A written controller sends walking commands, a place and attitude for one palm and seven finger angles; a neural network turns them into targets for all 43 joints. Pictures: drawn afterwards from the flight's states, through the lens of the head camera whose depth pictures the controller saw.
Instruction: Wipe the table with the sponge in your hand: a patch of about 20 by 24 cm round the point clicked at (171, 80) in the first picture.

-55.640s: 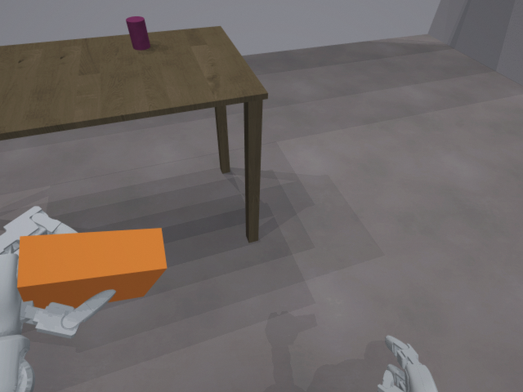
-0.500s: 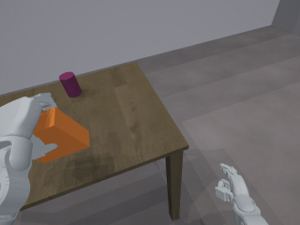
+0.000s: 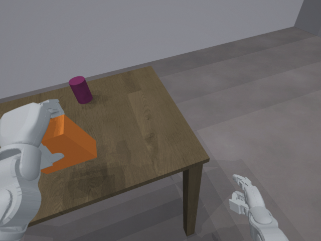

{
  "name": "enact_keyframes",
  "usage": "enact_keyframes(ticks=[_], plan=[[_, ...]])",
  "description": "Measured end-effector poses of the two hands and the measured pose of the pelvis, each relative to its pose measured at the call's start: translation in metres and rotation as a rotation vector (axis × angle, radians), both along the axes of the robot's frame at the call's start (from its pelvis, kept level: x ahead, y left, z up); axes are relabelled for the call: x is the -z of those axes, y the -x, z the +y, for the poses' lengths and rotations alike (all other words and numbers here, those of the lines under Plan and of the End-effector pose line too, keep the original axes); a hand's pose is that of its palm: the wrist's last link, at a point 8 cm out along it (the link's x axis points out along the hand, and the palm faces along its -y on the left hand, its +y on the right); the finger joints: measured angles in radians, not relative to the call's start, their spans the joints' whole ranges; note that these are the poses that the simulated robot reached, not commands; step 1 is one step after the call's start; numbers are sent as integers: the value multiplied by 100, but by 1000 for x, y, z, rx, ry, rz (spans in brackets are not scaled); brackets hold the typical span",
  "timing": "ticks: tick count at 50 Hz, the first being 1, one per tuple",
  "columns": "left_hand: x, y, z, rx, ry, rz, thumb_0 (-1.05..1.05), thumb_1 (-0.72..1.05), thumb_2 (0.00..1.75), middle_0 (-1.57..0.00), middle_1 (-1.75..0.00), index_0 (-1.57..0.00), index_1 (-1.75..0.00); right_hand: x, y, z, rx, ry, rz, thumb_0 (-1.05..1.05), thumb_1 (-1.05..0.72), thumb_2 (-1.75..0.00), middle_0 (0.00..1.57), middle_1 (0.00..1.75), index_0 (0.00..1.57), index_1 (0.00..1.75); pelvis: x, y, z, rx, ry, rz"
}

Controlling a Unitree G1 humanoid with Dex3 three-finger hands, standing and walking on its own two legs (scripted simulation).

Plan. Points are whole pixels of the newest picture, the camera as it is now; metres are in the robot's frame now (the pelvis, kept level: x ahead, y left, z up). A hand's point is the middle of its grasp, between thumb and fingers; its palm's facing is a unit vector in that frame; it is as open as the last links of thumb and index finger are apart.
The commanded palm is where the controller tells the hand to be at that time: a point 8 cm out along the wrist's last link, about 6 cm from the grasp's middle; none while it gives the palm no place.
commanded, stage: turn the palm down, sponge in hand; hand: left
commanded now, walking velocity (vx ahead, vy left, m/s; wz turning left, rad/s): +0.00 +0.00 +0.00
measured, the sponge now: (61, 150) +0.25 +0.29 +0.12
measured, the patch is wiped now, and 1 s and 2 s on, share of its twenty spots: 0.00 0.00 0.00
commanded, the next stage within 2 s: move the sponge above the wiping area in 0.16 s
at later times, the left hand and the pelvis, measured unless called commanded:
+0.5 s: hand (56, 139) +0.24 +0.28 +0.17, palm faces +0.19 -0.12 -0.97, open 9.3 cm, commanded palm +0.20 +0.27 +0.24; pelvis +0.00 -0.01 +0.00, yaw +0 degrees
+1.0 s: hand (65, 144) +0.25 +0.27 +0.15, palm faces +0.13 -0.09 -0.99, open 9.3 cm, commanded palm +0.21 +0.26 +0.22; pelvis +0.01 -0.02 +0.00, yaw +0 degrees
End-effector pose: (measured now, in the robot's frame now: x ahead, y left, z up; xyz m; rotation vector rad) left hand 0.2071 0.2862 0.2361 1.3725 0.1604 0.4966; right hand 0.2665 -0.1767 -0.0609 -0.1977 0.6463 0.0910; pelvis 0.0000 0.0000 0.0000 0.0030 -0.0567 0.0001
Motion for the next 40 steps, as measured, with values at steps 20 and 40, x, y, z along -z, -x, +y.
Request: enact_keyframes(ticks=[20, 40], plan=[[6, -6, -7, 10, -1, 28, -1, -47, 108, -83, -142, -83, -142, 2, 2, -11, 23, -7, 1, 1, -91, -90, 20, 30, 20, 30, 0, -3, -5, 8, -3, 1], [20, -14, -18, -11, -18, 85, -1, -47, 108, -83, -142, -83, -142, 5, 3, -31, 44, -11, -1, 1, -91, -90, 20, 30, 20, 30, 0, -7, -18, 8, -10, 0]])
